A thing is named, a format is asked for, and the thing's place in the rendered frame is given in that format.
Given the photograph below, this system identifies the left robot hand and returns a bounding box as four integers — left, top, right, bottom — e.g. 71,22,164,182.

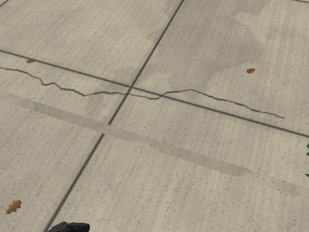
47,221,90,232

